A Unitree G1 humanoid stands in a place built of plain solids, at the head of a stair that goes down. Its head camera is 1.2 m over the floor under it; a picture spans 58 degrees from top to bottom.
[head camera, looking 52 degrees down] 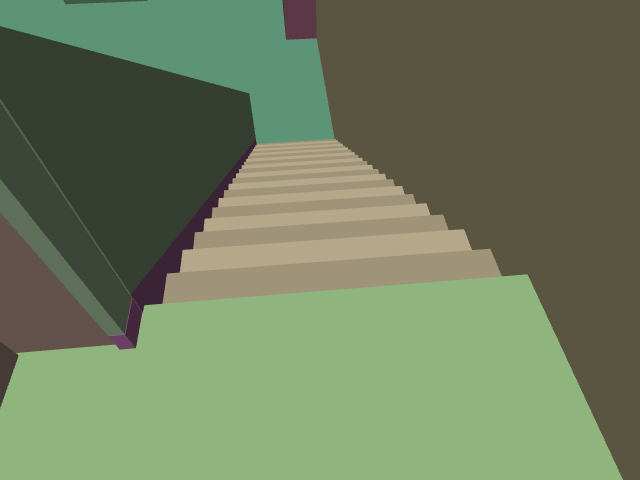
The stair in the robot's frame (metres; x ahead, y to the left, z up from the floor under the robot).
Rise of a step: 0.15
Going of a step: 0.22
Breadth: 1.25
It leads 5 degrees to the left of straight ahead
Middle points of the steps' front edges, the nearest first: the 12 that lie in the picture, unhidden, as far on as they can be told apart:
0.74 -0.07 0.00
0.96 -0.05 -0.15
1.18 -0.03 -0.30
1.40 0.00 -0.45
1.62 0.02 -0.61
1.84 0.04 -0.76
2.06 0.06 -0.91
2.29 0.08 -1.06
2.51 0.10 -1.21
2.73 0.12 -1.37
2.95 0.14 -1.52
3.17 0.16 -1.67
